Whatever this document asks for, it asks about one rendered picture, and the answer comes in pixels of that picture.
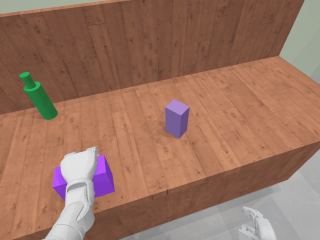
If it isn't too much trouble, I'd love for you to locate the robot left forearm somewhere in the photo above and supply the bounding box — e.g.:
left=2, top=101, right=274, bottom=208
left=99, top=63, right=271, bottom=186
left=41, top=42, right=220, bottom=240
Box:
left=42, top=178, right=95, bottom=240

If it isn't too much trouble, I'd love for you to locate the robot left hand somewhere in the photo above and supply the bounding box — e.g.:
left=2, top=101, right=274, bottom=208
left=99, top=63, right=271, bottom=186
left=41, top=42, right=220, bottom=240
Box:
left=60, top=146, right=100, bottom=195

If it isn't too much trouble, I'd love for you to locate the robot right hand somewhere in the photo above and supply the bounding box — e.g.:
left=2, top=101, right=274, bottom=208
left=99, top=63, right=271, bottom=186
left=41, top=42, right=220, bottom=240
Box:
left=238, top=206, right=277, bottom=240

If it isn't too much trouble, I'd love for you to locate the sponge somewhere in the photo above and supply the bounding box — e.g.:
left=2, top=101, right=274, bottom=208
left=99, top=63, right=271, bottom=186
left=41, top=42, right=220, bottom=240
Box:
left=52, top=155, right=115, bottom=201

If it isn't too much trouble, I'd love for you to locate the table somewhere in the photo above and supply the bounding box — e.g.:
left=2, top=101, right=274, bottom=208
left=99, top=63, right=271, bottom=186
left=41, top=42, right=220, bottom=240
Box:
left=0, top=0, right=320, bottom=240

